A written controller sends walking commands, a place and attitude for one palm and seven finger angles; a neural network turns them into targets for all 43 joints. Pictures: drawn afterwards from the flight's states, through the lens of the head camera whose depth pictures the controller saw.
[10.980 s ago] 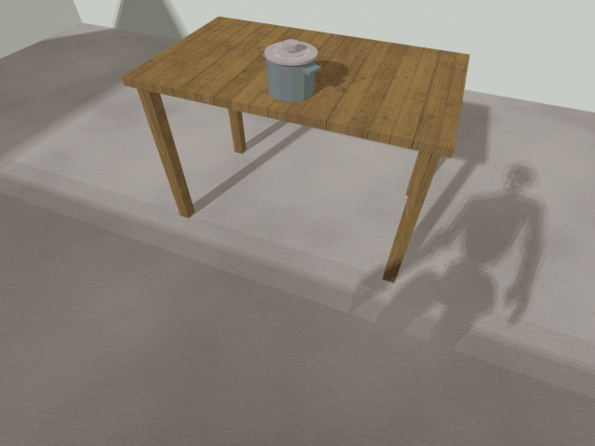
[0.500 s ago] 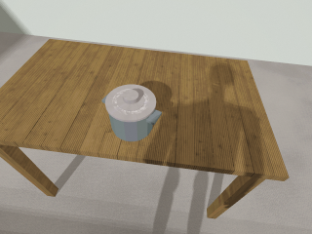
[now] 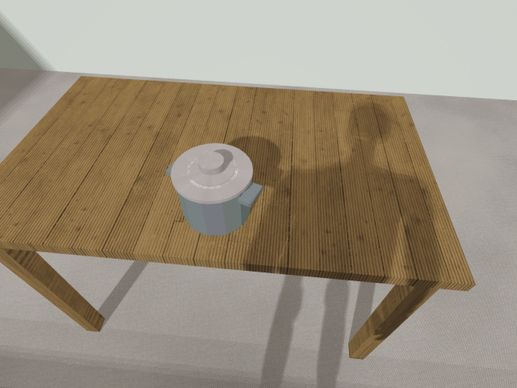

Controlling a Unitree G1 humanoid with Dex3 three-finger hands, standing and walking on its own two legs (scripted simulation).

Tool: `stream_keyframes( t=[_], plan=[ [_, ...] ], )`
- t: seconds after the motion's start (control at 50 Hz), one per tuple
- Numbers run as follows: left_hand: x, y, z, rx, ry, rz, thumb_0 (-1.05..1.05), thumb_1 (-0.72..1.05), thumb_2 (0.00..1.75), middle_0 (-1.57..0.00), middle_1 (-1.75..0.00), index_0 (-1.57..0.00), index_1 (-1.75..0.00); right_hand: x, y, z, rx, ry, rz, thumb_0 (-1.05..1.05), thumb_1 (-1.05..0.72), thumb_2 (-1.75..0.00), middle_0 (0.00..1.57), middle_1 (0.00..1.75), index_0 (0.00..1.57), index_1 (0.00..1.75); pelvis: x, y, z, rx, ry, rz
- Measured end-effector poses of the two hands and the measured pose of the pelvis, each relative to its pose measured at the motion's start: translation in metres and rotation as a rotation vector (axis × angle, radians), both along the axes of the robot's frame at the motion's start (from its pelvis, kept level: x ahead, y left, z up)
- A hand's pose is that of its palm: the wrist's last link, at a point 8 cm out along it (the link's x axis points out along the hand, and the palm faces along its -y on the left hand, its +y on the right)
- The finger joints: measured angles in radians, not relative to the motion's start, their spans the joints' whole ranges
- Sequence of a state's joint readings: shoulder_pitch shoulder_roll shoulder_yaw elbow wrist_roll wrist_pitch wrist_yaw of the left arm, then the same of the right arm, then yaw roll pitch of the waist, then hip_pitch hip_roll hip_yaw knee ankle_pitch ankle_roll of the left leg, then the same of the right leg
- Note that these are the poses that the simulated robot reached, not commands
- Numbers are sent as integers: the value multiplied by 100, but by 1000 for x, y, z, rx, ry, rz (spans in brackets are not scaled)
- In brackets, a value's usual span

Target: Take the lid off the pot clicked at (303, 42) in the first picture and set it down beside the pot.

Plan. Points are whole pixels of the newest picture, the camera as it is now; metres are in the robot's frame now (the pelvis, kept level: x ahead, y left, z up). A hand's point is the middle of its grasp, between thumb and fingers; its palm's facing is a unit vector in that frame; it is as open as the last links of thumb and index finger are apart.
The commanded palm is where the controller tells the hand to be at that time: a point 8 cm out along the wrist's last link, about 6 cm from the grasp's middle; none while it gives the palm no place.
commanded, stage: come to a stop and stand still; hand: left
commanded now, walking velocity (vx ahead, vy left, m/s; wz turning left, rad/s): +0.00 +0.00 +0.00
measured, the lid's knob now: (211, 163) +0.49 +0.12 +0.06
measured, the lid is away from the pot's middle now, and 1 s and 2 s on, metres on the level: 0.00 0.00 0.00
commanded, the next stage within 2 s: look again from close up in 0.98 s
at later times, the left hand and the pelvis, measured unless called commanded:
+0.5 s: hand out of the picture -0.02 +0.10 -0.17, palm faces -0.01 -0.99 -0.17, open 7.4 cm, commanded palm none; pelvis -0.01 -0.06 +0.00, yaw -2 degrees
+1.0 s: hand out of the picture +0.00 +0.09 -0.18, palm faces +0.01 -0.98 -0.18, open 7.4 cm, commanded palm none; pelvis +0.00 -0.08 +0.00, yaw -1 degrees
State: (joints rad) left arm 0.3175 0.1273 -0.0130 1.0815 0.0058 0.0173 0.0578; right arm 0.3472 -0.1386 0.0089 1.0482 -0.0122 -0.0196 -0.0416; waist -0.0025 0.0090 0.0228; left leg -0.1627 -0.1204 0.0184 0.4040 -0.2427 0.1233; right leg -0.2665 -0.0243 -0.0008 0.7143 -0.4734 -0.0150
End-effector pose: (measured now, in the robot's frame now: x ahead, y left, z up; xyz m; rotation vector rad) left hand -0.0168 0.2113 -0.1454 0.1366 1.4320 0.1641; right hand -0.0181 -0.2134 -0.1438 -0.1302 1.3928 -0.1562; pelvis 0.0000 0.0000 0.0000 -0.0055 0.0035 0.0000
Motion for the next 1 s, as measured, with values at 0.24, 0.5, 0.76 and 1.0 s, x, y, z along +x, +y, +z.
stream_keyframes(
  t=[0.24, 0.5, 0.76, 1.0],
  plan=[
    [-10, -21, 5, 43, -65, -48, 0, 91, 90, -20, -30, -19, -30, 9, -42, -10, 18, -114, -7, 1, -93, -89, 20, 30, 20, 30, -18, -34, -5, 18, -14, -26],
    [-8, -64, 0, -23, -32, -47, 1, 91, 90, -20, -30, -20, -30, -21, -57, -4, 26, 14, -20, 0, -91, -89, 20, 30, 20, 30, -11, -62, -1, 16, 4, -26],
    [5, -75, 0, -14, -28, -37, 1, 91, 90, -20, -30, -20, -30, -11, -59, -5, 43, 42, -27, 0, -91, -89, 20, 30, 20, 30, 0, -75, -1, 16, 2, -21],
    [11, -77, -1, -13, -36, -28, 1, 91, 90, -20, -30, -20, -30, 1, -71, -2, 15, 33, -17, 1, -92, -89, 20, 30, 20, 30, 5, -79, 0, 13, 0, -18]
  ],
)
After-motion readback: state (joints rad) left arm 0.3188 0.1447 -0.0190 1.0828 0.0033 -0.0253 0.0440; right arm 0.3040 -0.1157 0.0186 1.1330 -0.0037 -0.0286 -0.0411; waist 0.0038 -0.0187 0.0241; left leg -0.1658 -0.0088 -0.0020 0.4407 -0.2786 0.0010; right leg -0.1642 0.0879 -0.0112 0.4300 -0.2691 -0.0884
